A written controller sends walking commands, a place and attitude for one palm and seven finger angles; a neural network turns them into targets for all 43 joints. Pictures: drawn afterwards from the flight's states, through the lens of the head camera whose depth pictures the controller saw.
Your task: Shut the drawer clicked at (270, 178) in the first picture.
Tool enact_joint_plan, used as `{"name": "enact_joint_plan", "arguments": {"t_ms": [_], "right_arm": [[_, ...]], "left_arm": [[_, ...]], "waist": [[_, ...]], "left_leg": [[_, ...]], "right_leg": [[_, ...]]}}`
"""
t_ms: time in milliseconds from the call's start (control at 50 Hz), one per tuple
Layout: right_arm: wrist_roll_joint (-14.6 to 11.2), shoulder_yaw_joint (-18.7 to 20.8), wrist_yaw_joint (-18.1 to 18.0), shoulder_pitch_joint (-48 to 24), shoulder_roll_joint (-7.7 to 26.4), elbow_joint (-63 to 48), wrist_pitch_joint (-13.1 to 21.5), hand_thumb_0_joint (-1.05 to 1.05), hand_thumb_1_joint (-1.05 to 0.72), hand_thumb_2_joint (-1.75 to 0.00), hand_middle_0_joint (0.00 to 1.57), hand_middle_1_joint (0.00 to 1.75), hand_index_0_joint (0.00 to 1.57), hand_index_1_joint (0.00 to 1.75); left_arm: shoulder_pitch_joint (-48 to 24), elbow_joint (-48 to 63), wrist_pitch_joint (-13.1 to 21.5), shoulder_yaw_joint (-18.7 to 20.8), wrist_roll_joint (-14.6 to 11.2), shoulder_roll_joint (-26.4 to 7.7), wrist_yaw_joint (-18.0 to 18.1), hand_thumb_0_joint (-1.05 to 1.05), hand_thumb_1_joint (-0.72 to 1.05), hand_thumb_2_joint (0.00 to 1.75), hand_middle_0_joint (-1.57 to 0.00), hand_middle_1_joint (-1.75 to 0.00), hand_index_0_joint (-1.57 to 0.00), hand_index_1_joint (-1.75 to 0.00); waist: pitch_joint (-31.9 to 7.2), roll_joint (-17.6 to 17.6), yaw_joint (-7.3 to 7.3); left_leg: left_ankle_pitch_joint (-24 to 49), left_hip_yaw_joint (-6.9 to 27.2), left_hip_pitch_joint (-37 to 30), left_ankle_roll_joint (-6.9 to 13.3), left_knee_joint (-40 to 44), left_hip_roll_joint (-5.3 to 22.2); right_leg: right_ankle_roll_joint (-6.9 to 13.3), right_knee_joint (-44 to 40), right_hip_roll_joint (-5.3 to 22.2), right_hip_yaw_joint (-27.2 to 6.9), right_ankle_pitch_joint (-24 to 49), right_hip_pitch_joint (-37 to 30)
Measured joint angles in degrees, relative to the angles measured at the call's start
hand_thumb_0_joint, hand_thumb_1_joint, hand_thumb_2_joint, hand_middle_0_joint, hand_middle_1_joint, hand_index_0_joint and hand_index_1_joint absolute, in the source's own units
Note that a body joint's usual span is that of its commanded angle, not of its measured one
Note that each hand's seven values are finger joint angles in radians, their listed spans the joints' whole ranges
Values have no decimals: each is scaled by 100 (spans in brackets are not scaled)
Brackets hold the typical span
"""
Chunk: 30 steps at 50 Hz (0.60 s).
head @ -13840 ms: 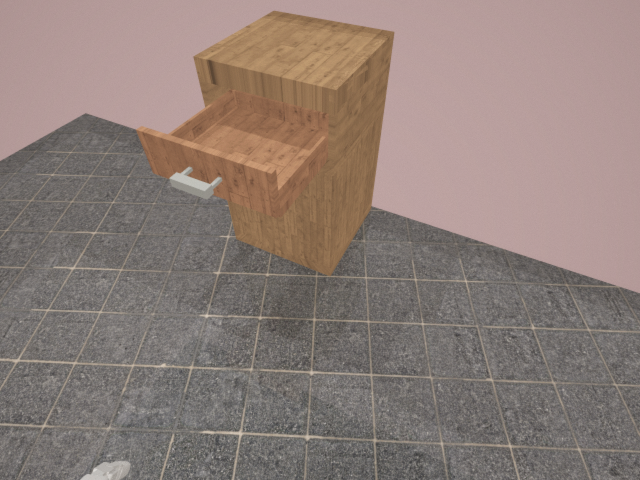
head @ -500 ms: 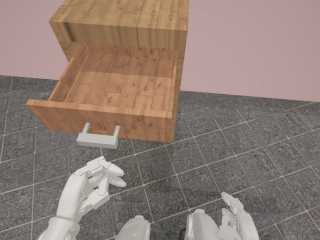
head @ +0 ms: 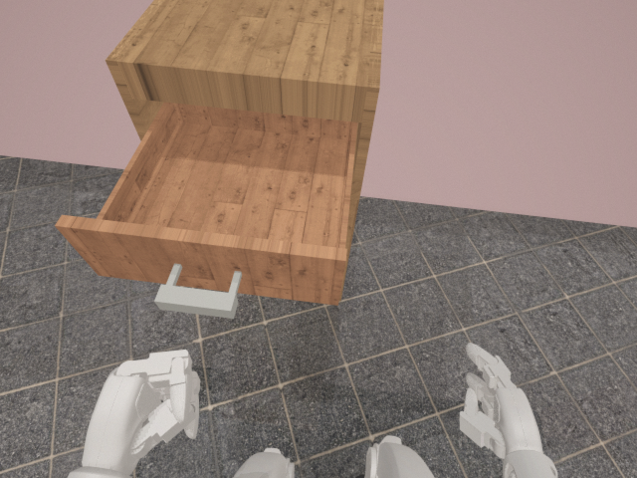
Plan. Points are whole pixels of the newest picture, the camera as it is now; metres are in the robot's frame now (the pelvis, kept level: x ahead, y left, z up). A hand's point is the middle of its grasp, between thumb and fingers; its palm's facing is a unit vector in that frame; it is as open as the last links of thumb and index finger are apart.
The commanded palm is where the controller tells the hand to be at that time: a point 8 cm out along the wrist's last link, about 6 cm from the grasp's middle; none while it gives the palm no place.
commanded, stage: raise the hand and make a fist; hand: left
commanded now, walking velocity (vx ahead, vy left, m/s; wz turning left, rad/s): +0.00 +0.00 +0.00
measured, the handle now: (202, 287) +0.37 +0.20 -0.05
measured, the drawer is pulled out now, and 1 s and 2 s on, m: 0.29 0.29 0.29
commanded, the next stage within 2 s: bring the fist close to the handle in 0.60 s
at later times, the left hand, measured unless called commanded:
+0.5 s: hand (185, 409) +0.19 +0.15 +0.06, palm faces -0.06 -1.00 -0.06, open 3.3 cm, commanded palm +0.15 +0.22 +0.06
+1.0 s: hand (186, 400) +0.20 +0.16 +0.02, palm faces -0.07 -1.00 -0.05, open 3.3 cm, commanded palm +0.19 +0.22 +0.03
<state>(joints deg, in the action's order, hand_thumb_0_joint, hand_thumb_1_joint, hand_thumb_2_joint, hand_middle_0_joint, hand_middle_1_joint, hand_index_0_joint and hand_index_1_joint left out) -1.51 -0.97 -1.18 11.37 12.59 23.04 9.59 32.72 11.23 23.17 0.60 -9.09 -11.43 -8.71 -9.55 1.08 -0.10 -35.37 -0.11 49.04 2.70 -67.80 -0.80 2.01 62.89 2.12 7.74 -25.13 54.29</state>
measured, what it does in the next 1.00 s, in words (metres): stands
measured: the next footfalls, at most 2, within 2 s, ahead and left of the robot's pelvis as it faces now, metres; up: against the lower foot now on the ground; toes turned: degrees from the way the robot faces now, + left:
none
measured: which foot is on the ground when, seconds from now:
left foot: down 0.00-1.00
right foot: down 0.00-1.00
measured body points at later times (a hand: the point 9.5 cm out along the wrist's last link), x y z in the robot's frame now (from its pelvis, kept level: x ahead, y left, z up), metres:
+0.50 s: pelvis +0.01 -0.01 +0.01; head +0.07 +0.00 +0.45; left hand +0.19 +0.21 +0.06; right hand +0.19 -0.24 -0.06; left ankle -0.02 +0.09 -0.65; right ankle +0.05 -0.11 -0.65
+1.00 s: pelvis -0.01 -0.01 -0.01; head +0.07 +0.01 +0.43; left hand +0.20 +0.22 +0.03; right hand +0.19 -0.24 -0.08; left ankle -0.02 +0.09 -0.65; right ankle +0.05 -0.11 -0.65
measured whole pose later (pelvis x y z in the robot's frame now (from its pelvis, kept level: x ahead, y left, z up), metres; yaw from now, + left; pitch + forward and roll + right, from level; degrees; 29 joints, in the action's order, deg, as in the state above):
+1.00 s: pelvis -0.01 -0.01 -0.01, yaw +0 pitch +18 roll -3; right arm -1.6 -1.5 -2.0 12.1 13.2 27.2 11.3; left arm 25.4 2.4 24.9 5.7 -12.5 -13.5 -14.1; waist -9.8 1.1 1.0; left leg -36.1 0.7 53.3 2.1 -71.4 -0.4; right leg 2.8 65.9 1.9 8.5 -25.7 58.3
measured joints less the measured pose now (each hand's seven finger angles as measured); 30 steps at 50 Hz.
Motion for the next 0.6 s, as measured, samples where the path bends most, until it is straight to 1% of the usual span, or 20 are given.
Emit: {"name": "enact_joint_plan", "arguments": {"t_ms": [100, 220, 320, 440, 600], "right_arm": [[-9, -97, 14, 20, -100, 14, -50, 1, -90, -90, 20, 30, 20, 30], [-16, -96, -23, 114, -86, 122, -62, 1, -90, -89, 20, 30, 21, 30], [-42, -21, -44, 200, -23, 252, -30, 1, -90, -89, 20, 30, 21, 30], [-55, 84, -48, 271, 45, 309, 18, 1, -90, -90, 20, 30, 20, 30], [-66, 123, -60, 232, 34, 317, 23, 1, -90, -90, 20, 30, 20, 30]], "left_arm": [[77, 48, -102, 45, -52, -29, -178, 2, 90, 90, -137, -157, -137, -156], [79, 25, -105, 174, -117, -87, -253, 2, 90, 90, -139, -159, -139, -159], [72, -12, -102, 313, -220, -112, -317, 2, 90, 90, -140, -160, -140, -159], [171, -1, -56, 275, -220, -104, -321, 2, 90, 90, -140, -160, -140, -160], [242, -66, 68, 374, -249, -131, -267, 2, 90, 90, -140, -160, -140, -160]], "waist": [[1, 30, -37], [26, 43, -39], [39, 51, 17], [28, 46, 96], [10, 21, 111]], "left_leg": [[-1, 34, -85, -17, 68, 2], [-13, 49, -107, -31, 82, 12], [-6, 55, -131, -45, 113, 25], [22, 33, -176, -49, 174, 29], [37, 22, -180, -63, 169, 41]], "right_leg": [[9, -63, -6, 30, -16, -94], [23, -70, -16, 43, -37, -115], [34, -103, -33, 48, -29, -139], [38, -144, -41, 26, -6, -167], [57, -133, -53, 15, 10, -162]]}}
